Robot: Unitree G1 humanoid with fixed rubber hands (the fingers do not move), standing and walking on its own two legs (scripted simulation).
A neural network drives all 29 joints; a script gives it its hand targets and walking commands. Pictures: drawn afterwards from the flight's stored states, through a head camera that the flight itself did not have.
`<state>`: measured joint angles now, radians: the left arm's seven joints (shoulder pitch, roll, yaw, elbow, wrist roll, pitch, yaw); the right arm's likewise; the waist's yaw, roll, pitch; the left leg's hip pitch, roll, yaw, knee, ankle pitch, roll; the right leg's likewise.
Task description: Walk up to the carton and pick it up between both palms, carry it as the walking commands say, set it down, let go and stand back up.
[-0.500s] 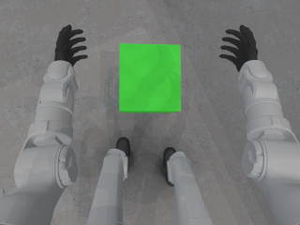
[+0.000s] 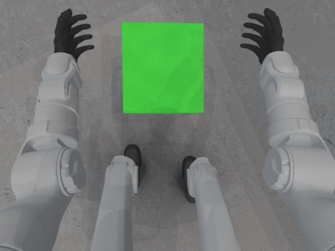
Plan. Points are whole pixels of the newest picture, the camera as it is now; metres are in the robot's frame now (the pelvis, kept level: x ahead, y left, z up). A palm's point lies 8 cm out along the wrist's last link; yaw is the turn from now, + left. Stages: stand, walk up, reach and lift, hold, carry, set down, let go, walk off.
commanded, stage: reach and lift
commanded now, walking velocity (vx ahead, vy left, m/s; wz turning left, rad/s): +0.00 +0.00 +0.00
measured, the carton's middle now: (162, 76) +0.52 +0.01 -0.46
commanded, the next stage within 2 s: none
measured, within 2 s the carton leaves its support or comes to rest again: neither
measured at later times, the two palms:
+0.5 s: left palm (93, 71) +0.50 +0.21 -0.29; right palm (234, 70) +0.51 -0.20 -0.28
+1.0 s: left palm (106, 80) +0.50 +0.20 -0.40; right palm (220, 81) +0.50 -0.19 -0.40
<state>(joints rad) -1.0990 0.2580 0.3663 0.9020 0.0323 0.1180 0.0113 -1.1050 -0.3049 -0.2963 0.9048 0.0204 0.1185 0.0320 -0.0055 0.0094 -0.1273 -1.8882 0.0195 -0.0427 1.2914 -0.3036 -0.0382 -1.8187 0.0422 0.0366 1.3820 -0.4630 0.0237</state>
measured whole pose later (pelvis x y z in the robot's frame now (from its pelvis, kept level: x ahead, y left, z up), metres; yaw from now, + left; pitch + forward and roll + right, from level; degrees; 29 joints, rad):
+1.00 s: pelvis -0.04 +0.00 -0.21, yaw +0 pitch +39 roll +1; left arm -1.41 0.39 0.15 1.15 -0.23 0.02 0.10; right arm -1.40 -0.40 -0.05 1.08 0.23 0.04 -0.09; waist 0.00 0.01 0.34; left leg -2.34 0.00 -0.05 2.09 -0.44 -0.05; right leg -2.24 0.08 0.05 2.21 -0.65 0.05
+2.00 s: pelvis -0.04 +0.00 -0.21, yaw -1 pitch +39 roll +0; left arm -1.49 0.36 0.06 1.23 -0.27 0.00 0.13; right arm -1.51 -0.35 -0.02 1.20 0.24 0.04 -0.13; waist 0.01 0.01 0.36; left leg -2.33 0.01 -0.06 2.07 -0.42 -0.05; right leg -2.24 0.08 0.04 2.19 -0.63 0.05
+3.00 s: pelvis -0.03 +0.00 -0.19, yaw -1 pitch +45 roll -1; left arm -1.30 0.23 0.32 0.87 -0.01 0.29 0.09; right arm -1.30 -0.23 -0.32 0.86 0.00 0.30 -0.06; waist 0.01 -0.02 0.08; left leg -2.36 0.00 -0.07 2.00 -0.42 -0.05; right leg -2.26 0.07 0.02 2.10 -0.62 0.04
